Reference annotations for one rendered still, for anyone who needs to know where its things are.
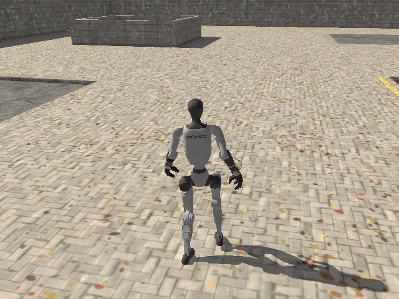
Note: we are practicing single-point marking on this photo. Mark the right robot shin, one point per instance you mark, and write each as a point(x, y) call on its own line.
point(218, 218)

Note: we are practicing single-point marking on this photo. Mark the left robot upper arm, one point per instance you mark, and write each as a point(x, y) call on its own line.
point(174, 142)

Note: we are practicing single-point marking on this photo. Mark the right robot upper arm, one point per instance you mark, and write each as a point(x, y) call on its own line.
point(217, 131)

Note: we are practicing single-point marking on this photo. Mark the robot right forearm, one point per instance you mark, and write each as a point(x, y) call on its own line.
point(232, 165)

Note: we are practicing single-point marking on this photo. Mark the robot left forearm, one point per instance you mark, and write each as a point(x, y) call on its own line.
point(169, 162)

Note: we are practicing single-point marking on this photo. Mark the left robot hand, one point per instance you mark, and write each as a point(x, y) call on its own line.
point(167, 171)

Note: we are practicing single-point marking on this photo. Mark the robot left foot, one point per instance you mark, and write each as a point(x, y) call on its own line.
point(186, 259)

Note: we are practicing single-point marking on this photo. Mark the right robot hand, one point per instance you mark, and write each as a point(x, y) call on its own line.
point(239, 180)

